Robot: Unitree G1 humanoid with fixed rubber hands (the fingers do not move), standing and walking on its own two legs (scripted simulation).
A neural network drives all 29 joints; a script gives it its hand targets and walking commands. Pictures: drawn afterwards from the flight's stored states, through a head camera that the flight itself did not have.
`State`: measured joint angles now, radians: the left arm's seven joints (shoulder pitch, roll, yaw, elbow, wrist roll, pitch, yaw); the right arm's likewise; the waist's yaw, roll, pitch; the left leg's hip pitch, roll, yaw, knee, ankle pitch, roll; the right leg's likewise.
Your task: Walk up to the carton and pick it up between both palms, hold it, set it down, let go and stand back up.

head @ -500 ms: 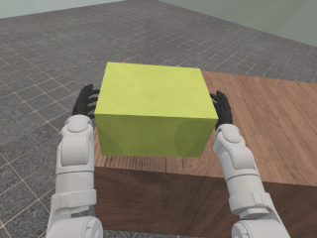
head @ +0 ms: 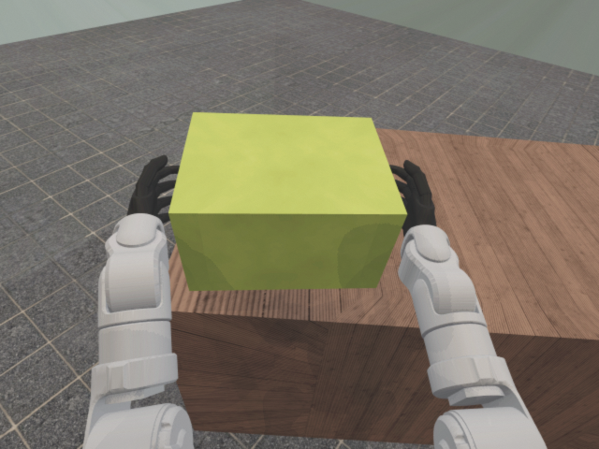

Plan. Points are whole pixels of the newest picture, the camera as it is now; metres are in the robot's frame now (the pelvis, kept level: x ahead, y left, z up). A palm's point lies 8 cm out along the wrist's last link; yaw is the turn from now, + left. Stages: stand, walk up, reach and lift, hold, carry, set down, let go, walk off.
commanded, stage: hold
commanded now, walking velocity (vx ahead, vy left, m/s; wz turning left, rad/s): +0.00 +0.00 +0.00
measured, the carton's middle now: (284, 200) +0.41 +0.02 +0.15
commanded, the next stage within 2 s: none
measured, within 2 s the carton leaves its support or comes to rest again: neither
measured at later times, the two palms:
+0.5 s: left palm (148, 220) +0.36 +0.19 +0.15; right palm (409, 223) +0.37 -0.15 +0.16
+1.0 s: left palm (144, 222) +0.36 +0.19 +0.16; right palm (411, 226) +0.36 -0.15 +0.16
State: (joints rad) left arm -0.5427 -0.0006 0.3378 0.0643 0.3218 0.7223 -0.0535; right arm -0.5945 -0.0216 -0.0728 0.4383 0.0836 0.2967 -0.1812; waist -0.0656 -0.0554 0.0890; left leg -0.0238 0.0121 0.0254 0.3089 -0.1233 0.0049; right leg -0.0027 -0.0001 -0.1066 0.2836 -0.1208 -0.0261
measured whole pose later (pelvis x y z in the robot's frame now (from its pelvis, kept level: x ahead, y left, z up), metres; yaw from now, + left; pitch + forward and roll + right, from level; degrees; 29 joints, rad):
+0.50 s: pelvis +0.01 +0.00 +0.00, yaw +1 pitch -8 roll +0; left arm -0.53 0.00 0.30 0.08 0.30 0.68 -0.01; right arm -0.56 -0.02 -0.08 0.43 0.10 0.24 -0.19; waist -0.06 -0.08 0.08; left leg -0.04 0.00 0.02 0.31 -0.13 0.01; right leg -0.01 -0.01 -0.11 0.28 -0.13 -0.02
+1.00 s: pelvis +0.01 +0.01 +0.00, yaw +0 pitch -10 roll -1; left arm -0.48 -0.02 0.29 0.02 0.30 0.73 -0.03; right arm -0.53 -0.05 -0.05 0.39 0.13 0.30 -0.17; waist -0.07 -0.06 0.09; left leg -0.01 0.00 0.03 0.32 -0.15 0.02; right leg 0.03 -0.01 -0.10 0.27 -0.13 -0.01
